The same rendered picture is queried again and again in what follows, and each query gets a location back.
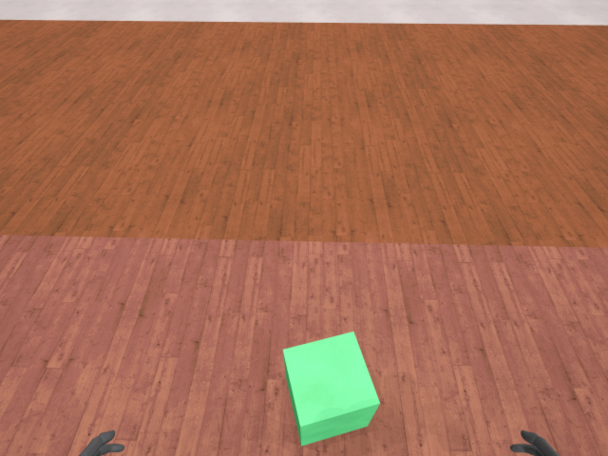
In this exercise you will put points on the robot left hand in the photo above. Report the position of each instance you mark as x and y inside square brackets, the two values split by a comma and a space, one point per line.
[98, 447]

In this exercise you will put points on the robot right hand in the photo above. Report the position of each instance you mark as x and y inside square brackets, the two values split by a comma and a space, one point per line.
[538, 447]

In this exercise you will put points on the carton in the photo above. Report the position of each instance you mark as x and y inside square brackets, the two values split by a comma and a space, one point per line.
[330, 387]

